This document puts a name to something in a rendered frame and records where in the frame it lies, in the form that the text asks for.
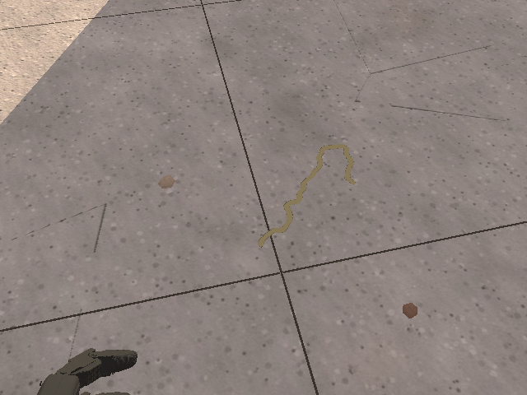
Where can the left robot hand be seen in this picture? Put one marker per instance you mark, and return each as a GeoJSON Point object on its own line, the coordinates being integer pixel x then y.
{"type": "Point", "coordinates": [86, 368]}

